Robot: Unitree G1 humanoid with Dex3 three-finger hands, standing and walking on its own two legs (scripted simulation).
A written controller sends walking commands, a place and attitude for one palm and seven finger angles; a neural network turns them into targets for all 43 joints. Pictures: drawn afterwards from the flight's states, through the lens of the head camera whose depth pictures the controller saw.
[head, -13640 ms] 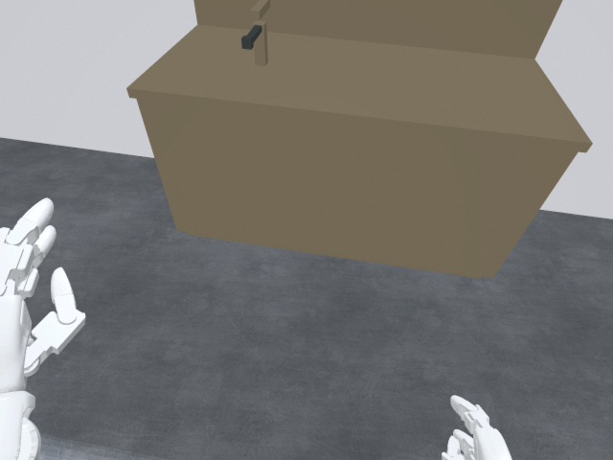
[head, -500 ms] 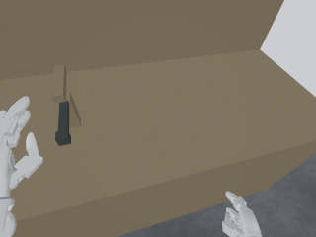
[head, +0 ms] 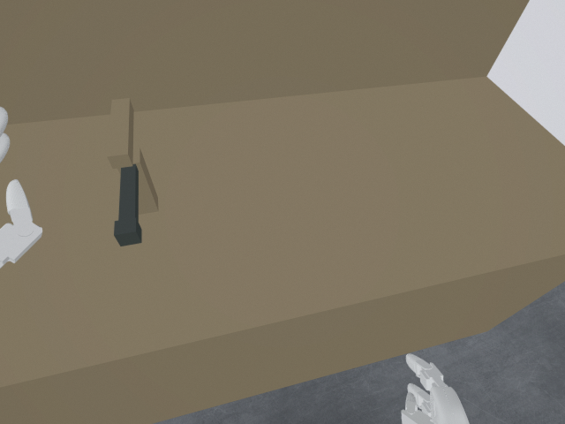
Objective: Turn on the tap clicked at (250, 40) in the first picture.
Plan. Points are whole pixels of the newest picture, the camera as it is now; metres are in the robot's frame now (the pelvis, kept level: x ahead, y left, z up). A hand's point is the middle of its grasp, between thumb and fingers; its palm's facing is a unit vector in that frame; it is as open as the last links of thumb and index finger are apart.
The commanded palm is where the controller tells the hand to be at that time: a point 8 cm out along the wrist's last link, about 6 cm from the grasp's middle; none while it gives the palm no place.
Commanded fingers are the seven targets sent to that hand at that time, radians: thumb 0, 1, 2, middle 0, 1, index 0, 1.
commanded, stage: look again from close up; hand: left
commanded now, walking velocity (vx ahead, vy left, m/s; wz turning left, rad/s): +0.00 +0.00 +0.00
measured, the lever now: (128, 232) +0.33 +0.26 +0.07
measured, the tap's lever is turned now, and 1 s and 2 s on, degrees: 0 0 0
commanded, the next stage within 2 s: shuffle to correct the standing spot in 0.16 s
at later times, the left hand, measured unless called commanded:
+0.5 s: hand (84, 254) +0.24 +0.24 +0.16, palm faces +0.38 -0.87 -0.31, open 7.4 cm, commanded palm +0.17 +0.27 +0.17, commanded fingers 0.00 0.90 0.90 -0.20 -0.30 -0.20 -0.30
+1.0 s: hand (102, 269) +0.23 +0.22 +0.15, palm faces +0.34 -0.84 -0.42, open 7.4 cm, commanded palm +0.16 +0.26 +0.17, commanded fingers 0.00 0.90 0.90 -0.20 -0.30 -0.20 -0.30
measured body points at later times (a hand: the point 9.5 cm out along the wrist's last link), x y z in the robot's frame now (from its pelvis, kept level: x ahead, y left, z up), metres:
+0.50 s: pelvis +0.01 +0.00 +0.00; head +0.04 +0.03 +0.45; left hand +0.21 +0.29 +0.18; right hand +0.20 -0.22 -0.06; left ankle +0.01 +0.08 -0.74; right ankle +0.03 -0.13 -0.74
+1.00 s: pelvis +0.00 -0.02 +0.00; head +0.03 +0.00 +0.45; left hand +0.20 +0.27 +0.18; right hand +0.16 -0.27 -0.08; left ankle +0.01 +0.08 -0.74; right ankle +0.03 -0.13 -0.74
